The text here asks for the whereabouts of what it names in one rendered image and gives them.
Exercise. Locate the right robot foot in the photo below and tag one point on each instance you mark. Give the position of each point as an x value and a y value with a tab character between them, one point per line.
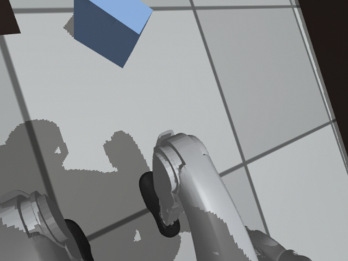
152	203

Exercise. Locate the right robot hand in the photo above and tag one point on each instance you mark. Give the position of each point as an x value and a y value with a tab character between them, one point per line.
267	247

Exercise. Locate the left robot foot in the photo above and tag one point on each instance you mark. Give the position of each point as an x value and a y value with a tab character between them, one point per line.
80	239

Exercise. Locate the right robot arm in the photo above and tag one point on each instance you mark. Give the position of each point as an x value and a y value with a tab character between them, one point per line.
291	255

